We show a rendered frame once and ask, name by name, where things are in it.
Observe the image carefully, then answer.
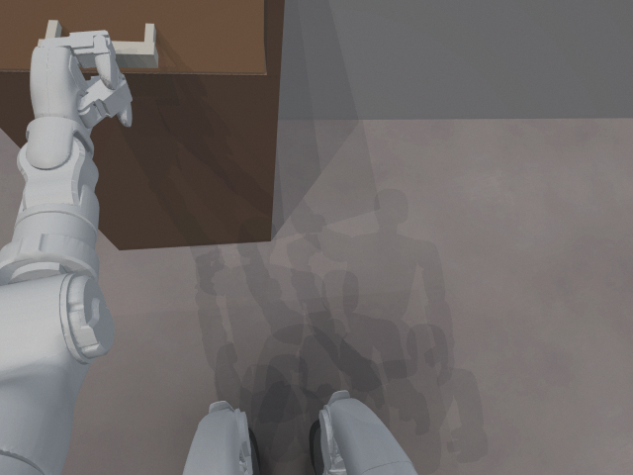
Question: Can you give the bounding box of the right robot shin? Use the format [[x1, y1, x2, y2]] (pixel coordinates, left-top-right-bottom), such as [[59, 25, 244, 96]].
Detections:
[[320, 391, 350, 475]]

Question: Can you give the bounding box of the left robot forearm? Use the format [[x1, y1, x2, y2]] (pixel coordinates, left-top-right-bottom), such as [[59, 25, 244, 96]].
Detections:
[[0, 117, 100, 286]]

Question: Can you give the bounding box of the drawer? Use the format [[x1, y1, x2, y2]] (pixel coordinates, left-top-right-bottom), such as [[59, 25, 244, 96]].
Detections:
[[0, 0, 264, 72]]

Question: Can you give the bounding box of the left robot hand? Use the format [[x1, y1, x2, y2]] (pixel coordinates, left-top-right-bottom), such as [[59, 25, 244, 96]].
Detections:
[[30, 30, 133, 137]]

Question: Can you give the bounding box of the cabinet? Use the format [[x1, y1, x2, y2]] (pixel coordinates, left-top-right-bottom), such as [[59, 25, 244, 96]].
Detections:
[[0, 0, 285, 250]]

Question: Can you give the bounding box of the robot left upper arm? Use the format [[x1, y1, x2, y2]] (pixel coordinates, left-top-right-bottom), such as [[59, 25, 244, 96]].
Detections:
[[0, 273, 115, 475]]

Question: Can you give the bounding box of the handle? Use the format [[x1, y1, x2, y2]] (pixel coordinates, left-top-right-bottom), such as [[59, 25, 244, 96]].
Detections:
[[38, 20, 158, 68]]

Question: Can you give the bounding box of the right robot thigh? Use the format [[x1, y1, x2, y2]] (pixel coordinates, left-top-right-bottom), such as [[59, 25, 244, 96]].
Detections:
[[319, 398, 418, 475]]

